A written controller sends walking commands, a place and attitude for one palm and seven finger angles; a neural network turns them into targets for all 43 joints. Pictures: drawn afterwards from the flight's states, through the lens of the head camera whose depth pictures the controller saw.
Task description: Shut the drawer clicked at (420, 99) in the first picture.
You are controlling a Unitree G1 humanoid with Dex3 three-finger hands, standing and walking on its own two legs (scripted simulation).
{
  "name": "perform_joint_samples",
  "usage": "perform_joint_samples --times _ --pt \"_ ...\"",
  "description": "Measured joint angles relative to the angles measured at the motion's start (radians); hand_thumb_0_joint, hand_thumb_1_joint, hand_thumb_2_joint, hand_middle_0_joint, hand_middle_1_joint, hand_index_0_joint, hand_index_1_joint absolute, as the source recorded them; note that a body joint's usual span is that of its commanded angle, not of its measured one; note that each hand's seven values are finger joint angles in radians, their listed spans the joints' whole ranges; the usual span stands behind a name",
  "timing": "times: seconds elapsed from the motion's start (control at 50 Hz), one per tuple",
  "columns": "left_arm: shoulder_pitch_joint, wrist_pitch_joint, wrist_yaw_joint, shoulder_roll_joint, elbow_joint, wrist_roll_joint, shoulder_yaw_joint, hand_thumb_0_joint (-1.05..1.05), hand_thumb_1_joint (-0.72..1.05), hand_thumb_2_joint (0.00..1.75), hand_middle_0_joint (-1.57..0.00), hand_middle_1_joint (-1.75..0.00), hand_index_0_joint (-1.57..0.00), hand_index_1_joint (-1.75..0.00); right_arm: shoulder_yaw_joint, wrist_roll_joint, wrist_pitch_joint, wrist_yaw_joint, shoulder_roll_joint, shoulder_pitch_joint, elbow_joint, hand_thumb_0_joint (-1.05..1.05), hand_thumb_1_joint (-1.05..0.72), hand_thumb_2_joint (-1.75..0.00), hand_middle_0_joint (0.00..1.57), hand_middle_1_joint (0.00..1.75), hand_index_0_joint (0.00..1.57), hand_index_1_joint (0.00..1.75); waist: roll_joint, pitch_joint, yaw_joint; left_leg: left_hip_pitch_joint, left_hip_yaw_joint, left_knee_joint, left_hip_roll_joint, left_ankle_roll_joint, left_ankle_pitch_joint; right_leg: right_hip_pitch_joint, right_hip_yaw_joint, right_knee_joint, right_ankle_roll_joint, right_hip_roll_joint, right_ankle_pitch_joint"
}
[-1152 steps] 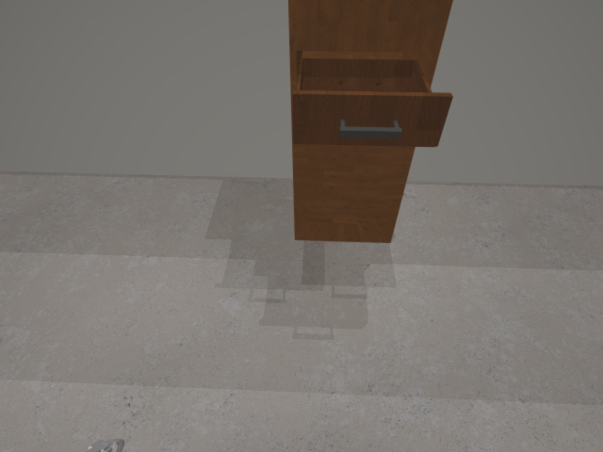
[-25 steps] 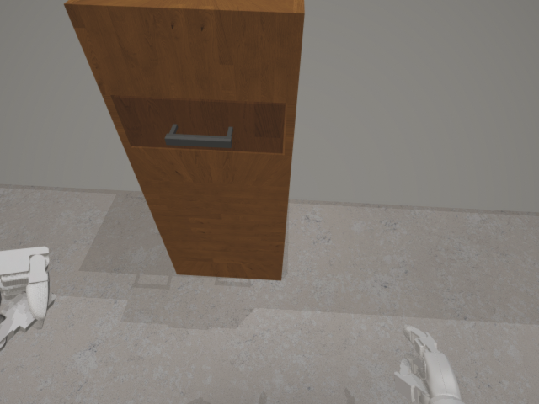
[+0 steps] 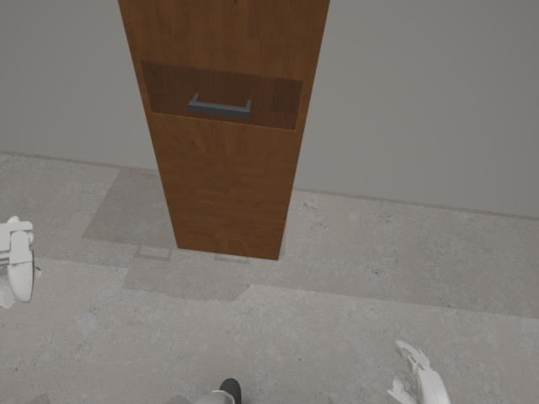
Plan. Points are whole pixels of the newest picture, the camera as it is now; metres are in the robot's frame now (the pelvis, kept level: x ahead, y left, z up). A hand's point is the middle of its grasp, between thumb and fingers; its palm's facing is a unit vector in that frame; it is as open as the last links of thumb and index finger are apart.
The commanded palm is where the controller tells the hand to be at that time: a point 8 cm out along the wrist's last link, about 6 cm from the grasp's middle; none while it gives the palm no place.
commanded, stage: step back with the hand held close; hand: left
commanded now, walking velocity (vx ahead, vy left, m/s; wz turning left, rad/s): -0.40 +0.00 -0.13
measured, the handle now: (221, 105) +0.78 +0.15 +0.00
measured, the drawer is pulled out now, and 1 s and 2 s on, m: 0.00 0.00 0.00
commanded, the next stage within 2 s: stop stepping back and stand still in 0.02 s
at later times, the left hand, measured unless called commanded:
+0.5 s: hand out of the picture +0.07 +0.22 +0.18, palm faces +0.22 -0.85 -0.48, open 3.3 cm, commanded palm +0.03 +0.28 +0.19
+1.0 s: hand out of the picture +0.01 +0.26 +0.19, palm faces +0.37 -0.77 -0.52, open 3.3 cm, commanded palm -0.03 +0.30 +0.19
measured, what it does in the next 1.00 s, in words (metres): walks backwards: right foot, then left foot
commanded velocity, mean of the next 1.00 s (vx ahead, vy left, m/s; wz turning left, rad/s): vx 0.15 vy -0.02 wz -0.01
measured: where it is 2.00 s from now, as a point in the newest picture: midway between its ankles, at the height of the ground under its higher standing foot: outside the picture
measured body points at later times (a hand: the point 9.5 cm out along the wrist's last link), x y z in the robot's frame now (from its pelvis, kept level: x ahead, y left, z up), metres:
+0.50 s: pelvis -0.13 +0.02 +0.01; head -0.14 +0.03 +0.46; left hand +0.06 +0.27 +0.21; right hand +0.00 -0.24 -0.06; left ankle +0.00 +0.09 -0.70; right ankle -0.11 -0.07 -0.72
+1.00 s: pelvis -0.18 +0.02 +0.00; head -0.20 +0.02 +0.45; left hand -0.01 +0.30 +0.22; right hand -0.06 -0.20 -0.10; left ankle -0.16 +0.16 -0.72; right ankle -0.17 -0.08 -0.72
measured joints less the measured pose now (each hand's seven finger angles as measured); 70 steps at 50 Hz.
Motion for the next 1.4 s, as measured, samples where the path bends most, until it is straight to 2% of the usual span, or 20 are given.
perform_joint_samples --times 0.08,0.14,0.18,0.28,0.38,0.44,0.5,0.58,0.64,0.74,0.84,0.9,1.0,1.08,1.12,1.16,1.24,1.3,1.36,1.4 --pt "0.053 -0.016 -0.011 -0.008 -0.024 -0.021 0.002 0.01 0.90 0.90 -1.40 -1.60 -1.41 -1.60 0.012 -0.004 -0.015 0.017 0.010 -0.049 0.003 0.01 -0.91 -0.90 0.20 0.30 0.21 0.30 -0.032 -0.021 0.053 -0.070 0.063 0.002 0.002 -0.041 0.006 0.137 0.003 -0.329 -0.024 -0.042 0.030" --pt "0.029 -0.017 -0.023 -0.053 0.000 -0.003 -0.073 0.01 0.89 0.90 -1.40 -1.60 -1.41 -1.60 0.015 -0.004 -0.002 0.009 -0.002 -0.062 0.056 0.01 -0.91 -0.90 0.21 0.30 0.21 0.30 -0.015 -0.003 0.076 -0.082 0.025 0.266 -0.023 -0.087 -0.256 0.147 0.022 -0.327 0.002 -0.046 0.102" --pt "0.027 -0.006 -0.033 -0.057 0.001 0.007 -0.086 0.01 0.89 0.90 -1.41 -1.60 -1.41 -1.60 0.026 0.003 0.012 0.001 0.003 -0.030 0.067 0.01 -0.91 -0.90 0.21 0.30 0.21 0.30 -0.049 -0.032 0.083 -0.019 0.037 0.331 -0.050 -0.084 -0.293 0.151 0.041 -0.335 0.014 -0.074 0.106" --pt "-0.056 0.033 -0.030 -0.052 0.060 0.001 -0.056 0.01 0.89 0.90 -1.41 -1.60 -1.42 -1.60 0.033 0.017 -0.005 -0.018 -0.008 -0.029 0.029 0.01 -0.91 -0.90 0.21 0.30 0.21 0.30 -0.073 -0.002 0.040 0.146 0.057 0.123 -0.084 0.014 -0.207 0.051 0.061 -0.151 0.022 -0.095 0.060" --pt "-0.041 0.091 -0.018 -0.046 0.097 -0.003 -0.048 0.01 0.89 0.90 -1.40 -1.60 -1.41 -1.60 0.046 0.009 -0.024 -0.003 0.000 -0.025 -0.012 0.01 -0.91 -0.90 0.20 0.30 0.21 0.30 -0.072 0.038 -0.010 0.203 0.068 -0.003 -0.072 0.004 -0.099 -0.012 0.026 -0.134 0.006 -0.068 0.023" --pt "0.051 0.099 -0.020 -0.046 0.042 0.007 -0.062 0.01 0.90 0.90 -1.40 -1.60 -1.41 -1.60 0.042 0.010 -0.011 0.004 -0.004 0.016 -0.040 0.01 -0.91 -0.90 0.21 0.30 0.21 0.30 -0.064 0.010 -0.029 0.186 0.067 -0.011 -0.070 -0.016 -0.163 0.036 -0.033 -0.237 -0.011 -0.062 0.039" --pt "0.108 0.098 -0.025 -0.036 -0.019 0.019 -0.074 0.01 0.89 0.90 -1.40 -1.60 -1.41 -1.60 0.021 0.011 0.016 0.002 -0.026 0.033 -0.036 0.01 -0.90 -0.90 0.21 0.30 0.21 0.30 -0.050 0.002 -0.014 0.071 0.053 0.218 -0.071 -0.050 -0.371 0.036 -0.049 -0.306 -0.059 -0.057 0.140" --pt "0.095 0.071 -0.034 -0.042 -0.018 0.021 -0.055 0.01 0.89 0.90 -1.40 -1.60 -1.41 -1.60 0.007 0.004 0.051 -0.008 -0.048 0.048 0.043 0.01 -0.91 -0.90 0.20 0.30 0.21 0.30 -0.083 -0.033 0.038 -0.040 0.049 0.638 -0.070 -0.066 -0.344 -0.005 -0.042 -0.317 -0.066 -0.092 0.243" --pt "0.040 0.063 -0.016 -0.074 0.076 0.026 -0.048 0.01 0.89 0.90 -1.41 -1.60 -1.41 -1.60 0.001 0.009 0.045 -0.027 -0.057 0.072 0.068 0.01 -0.91 -0.90 0.20 0.30 0.21 0.30 -0.080 -0.078 0.043 0.042 0.059 0.550 -0.028 -0.049 -0.367 -0.026 -0.060 -0.334 -0.058 -0.110 0.221" --pt "-0.041 0.084 0.015 -0.124 0.129 0.032 -0.083 0.01 0.89 0.90 -1.41 -1.60 -1.41 -1.60 -0.004 0.005 -0.015 -0.051 -0.081 0.077 0.049 0.01 -0.91 -0.90 0.20 0.30 0.21 0.30 -0.061 -0.068 0.012 0.303 0.057 0.114 -0.009 -0.005 -0.399 -0.092 -0.081 -0.235 -0.032 -0.128 0.187" --pt "-0.026 0.071 0.004 -0.093 0.095 0.055 -0.080 0.02 0.89 0.90 -1.40 -1.60 -1.41 -1.60 0.010 0.007 -0.050 -0.024 -0.009 0.074 0.047 0.01 -0.91 -0.90 0.20 0.30 0.20 0.30 -0.089 -0.029 -0.029 0.313 0.042 0.107 -0.030 -0.034 -0.308 -0.220 -0.025 0.191 0.000 -0.103 0.116" --pt "0.028 0.052 0.002 -0.070 0.049 0.052 -0.059 0.02 0.89 0.90 -1.40 -1.60 -1.41 -1.60 0.026 0.010 -0.051 -0.007 0.015 0.094 0.046 0.01 -0.91 -0.90 0.20 0.30 0.20 0.30 -0.058 -0.032 -0.020 0.320 0.030 0.068 -0.007 -0.048 -0.285 -0.194 -0.058 0.114 0.001 -0.110 0.145" --pt "0.074 0.037 0.010 -0.031 0.055 0.042 -0.011 0.01 0.89 0.90 -1.40 -1.60 -1.41 -1.60 0.038 0.009 -0.019 -0.009 0.024 0.104 0.036 0.01 -0.90 -0.90 0.21 0.30 0.21 0.30 -0.017 -0.038 0.015 0.247 0.034 0.177 0.018 -0.057 -0.359 0.003 -0.069 -0.241 -0.018 -0.112 0.078" --pt "-0.016 0.062 -0.002 -0.104 0.137 0.041 -0.072 0.01 0.89 0.90 -1.40 -1.60 -1.41 -1.60 0.015 0.012 0.014 -0.005 -0.025 0.034 0.094 0.01 -0.90 -0.90 0.21 0.30 0.21 0.30 0.025 0.021 0.040 0.115 -0.007 0.515 -0.011 -0.046 -0.445 0.003 -0.081 -0.228 -0.031 -0.108 0.208" --pt "-0.025 0.072 -0.005 -0.139 0.147 0.039 -0.095 0.01 0.89 0.90 -1.40 -1.60 -1.41 -1.60 0.009 0.014 0.023 -0.003 -0.042 0.017 0.109 0.01 -0.91 -0.90 0.21 0.30 0.21 0.30 0.011 0.029 0.042 0.103 0.017 0.540 -0.025 -0.048 -0.421 0.024 -0.074 -0.249 -0.025 -0.119 0.204" --pt "-0.088 0.088 -0.045 -0.149 0.267 0.072 -0.148 0.01 0.89 0.90 -1.40 -1.60 -1.41 -1.60 -0.014 0.015 0.022 0.034 -0.063 0.017 0.124 0.01 -0.91 -0.90 0.21 0.30 0.21 0.30 0.002 0.008 0.035 0.089 0.047 0.489 -0.029 -0.055 -0.439 0.018 -0.086 -0.251 -0.018 -0.142 0.199" --pt "-0.237 0.244 -0.112 -0.200 0.692 0.086 -0.277 0.00 0.90 0.90 -1.36 -1.56 -1.37 -1.56 -0.022 0.003 0.074 0.072 -0.116 0.010 0.130 0.01 -0.91 -0.90 0.20 0.30 0.20 0.30 0.029 -0.013 0.008 0.157 0.037 0.247 -0.027 -0.041 -0.290 -0.028 -0.117 -0.146 0.002 -0.160 0.135" --pt "-0.293 0.325 -0.133 -0.233 1.005 0.085 -0.339 0.00 0.91 0.90 -1.29 -1.50 -1.30 -1.50 -0.004 -0.022 0.094 0.066 -0.093 -0.012 0.156 0.00 -0.91 -0.90 0.20 0.30 0.20 0.30 -0.021 0.009 -0.005 0.140 0.060 0.301 -0.039 -0.036 -0.347 -0.068 -0.068 -0.064 0.008 -0.162 0.080" --pt "-0.305 0.352 -0.150 -0.283 1.236 0.083 -0.397 0.01 0.91 0.90 -1.20 -1.41 -1.20 -1.41 0.020 -0.025 0.097 0.054 -0.063 -0.003 0.188 0.00 -0.91 -0.90 0.20 0.30 0.20 0.30 -0.053 0.044 -0.013 0.165 0.054 0.270 -0.032 -0.056 -0.340 -0.037 -0.062 -0.109 -0.007 -0.144 0.110" --pt "-0.302 0.315 -0.116 -0.290 1.305 0.080 -0.381 0.01 0.91 0.90 -1.14 -1.39 -1.14 -1.33 0.024 -0.017 0.106 0.049 -0.040 0.012 0.219 0.00 -0.91 -0.90 0.20 0.30 0.20 0.30 -0.064 0.059 0.001 0.181 0.043 0.228 -0.022 -0.065 -0.318 -0.012 -0.074 -0.166 -0.017 -0.129 0.137"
